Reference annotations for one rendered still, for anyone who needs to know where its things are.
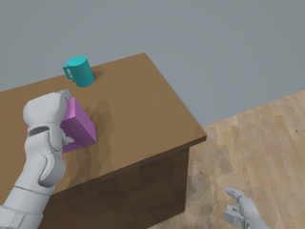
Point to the robot left hand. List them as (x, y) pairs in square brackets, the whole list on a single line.
[(48, 108)]

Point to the robot right forearm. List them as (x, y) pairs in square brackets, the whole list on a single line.
[(256, 223)]

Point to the robot left forearm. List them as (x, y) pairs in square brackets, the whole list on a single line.
[(43, 169)]

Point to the table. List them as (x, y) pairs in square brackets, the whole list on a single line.
[(135, 175)]

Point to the sponge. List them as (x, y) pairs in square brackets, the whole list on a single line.
[(77, 125)]

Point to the robot right hand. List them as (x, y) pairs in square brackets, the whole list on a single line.
[(237, 216)]

